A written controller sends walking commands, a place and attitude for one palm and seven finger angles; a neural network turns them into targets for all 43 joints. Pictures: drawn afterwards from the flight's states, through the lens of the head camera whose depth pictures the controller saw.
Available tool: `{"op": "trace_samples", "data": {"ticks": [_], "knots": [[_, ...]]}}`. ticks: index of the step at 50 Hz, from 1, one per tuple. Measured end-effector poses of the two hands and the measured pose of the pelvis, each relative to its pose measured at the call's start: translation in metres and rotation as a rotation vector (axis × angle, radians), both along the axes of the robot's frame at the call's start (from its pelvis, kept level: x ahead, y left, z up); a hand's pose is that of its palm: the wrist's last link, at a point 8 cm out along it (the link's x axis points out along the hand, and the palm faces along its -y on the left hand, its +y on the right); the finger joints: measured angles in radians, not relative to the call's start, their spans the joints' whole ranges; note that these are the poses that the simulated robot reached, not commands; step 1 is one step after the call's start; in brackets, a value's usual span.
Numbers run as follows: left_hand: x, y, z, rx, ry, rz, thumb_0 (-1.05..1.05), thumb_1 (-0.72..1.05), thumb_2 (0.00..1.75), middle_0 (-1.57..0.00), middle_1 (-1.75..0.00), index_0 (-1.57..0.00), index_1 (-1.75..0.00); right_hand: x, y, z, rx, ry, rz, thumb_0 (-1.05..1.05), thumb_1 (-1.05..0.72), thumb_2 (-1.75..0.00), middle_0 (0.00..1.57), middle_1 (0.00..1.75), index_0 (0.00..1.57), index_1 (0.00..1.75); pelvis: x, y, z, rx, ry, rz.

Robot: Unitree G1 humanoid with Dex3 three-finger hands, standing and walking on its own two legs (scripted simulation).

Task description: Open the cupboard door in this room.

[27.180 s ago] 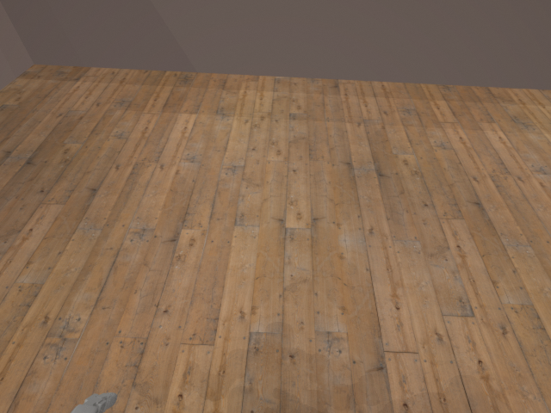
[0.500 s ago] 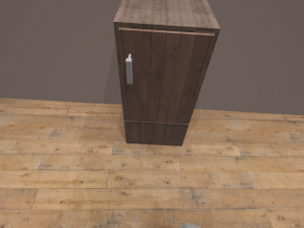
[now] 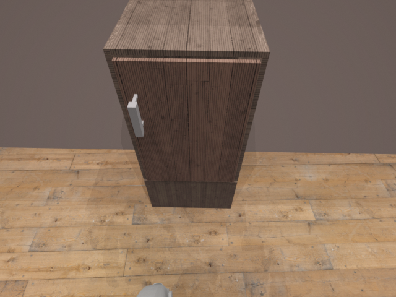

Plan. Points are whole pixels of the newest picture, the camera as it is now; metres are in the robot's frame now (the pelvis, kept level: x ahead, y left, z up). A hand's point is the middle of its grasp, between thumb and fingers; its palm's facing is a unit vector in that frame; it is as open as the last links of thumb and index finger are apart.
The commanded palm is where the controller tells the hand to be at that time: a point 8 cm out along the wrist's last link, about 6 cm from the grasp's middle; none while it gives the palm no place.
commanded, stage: take the last steps up to it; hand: left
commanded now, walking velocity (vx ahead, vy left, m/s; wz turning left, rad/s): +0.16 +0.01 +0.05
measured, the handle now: (137, 115) +0.61 +0.22 -0.04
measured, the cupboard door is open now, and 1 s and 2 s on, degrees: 0 0 0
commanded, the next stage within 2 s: come to a stop and stand still in 0.02 s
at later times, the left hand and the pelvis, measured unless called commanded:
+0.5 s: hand out of the picture +0.12 +0.22 -0.18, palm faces +0.04 -0.97 -0.24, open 7.3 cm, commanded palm none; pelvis +0.07 +0.01 +0.00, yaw -1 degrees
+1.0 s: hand out of the picture +0.06 +0.15 -0.15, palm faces +0.07 -0.96 -0.28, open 7.3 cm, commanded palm none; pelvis +0.04 -0.05 +0.01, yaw +0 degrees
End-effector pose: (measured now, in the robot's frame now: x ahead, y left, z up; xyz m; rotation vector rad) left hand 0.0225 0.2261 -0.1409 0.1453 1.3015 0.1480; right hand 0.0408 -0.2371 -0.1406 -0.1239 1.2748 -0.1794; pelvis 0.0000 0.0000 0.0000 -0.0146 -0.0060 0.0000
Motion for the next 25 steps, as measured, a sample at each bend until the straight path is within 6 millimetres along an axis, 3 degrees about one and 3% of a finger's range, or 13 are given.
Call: {"op": "trace_samples", "data": {"ticks": [6, 10, 13, 16, 20, 25], "knots": [[0.001, 0.001, -0.019, -0.07, 0.088, 0.062, 0.0, 0.92, 0.9, -0.2, -0.3, -0.2, -0.3, 0.082, 0.021, 0.009, -0.027, -0.077, 0.081, 0.01, -0.91, -0.9, 0.2, 0.3, 0.2, 0.29, 0.043, 0.015, -0.006, -0.029, 0.002, 0.012], [0.009, 0.009, -0.031, -0.093, 0.155, 0.084, 0.0, 0.92, 0.9, -0.2, -0.3, -0.2, -0.3, 0.114, 0.043, 0.008, -0.038, -0.095, 0.106, 0.01, -0.91, -0.9, 0.2, 0.3, 0.2, 0.29, 0.07, 0.027, -0.011, -0.01, -0.003, 0.002], [0.023, 0.014, -0.026, -0.083, 0.182, 0.066, 0.0, 0.91, 0.9, -0.2, -0.3, -0.2, -0.3, 0.123, 0.055, 0.01, -0.037, -0.087, 0.078, 0.0, -0.92, -0.9, 0.2, 0.3, 0.2, 0.29, 0.081, 0.034, -0.006, -0.006, -0.007, -0.011], [0.041, 0.021, -0.018, -0.061, 0.177, 0.044, 0.0, 0.91, 0.9, -0.2, -0.3, -0.2, -0.3, 0.129, 0.054, 0.011, -0.047, -0.087, 0.046, -0.02, -0.94, -0.9, 0.2, 0.3, 0.21, 0.3, 0.083, 0.037, -0.001, -0.011, -0.008, -0.011], [0.066, 0.034, -0.012, -0.011, 0.135, 0.027, 0.0, 0.91, 0.9, -0.2, -0.3, -0.2, -0.3, 0.123, 0.039, 0.013, -0.065, -0.056, 0.025, -0.02, -0.95, -0.9, 0.2, 0.3, 0.21, 0.3, 0.08, 0.031, 0.002, -0.016, -0.006, -0.017], [0.09, 0.04, -0.009, 0.045, 0.061, 0.024, 0.0, 0.91, 0.9, -0.2, -0.3, -0.2, -0.3, 0.097, 0.011, 0.013, -0.08, 0.002, 0.009, -0.01, -0.93, -0.9, 0.2, 0.3, 0.21, 0.3, 0.073, 0.011, 0.001, -0.01, -0.005, -0.021]]}}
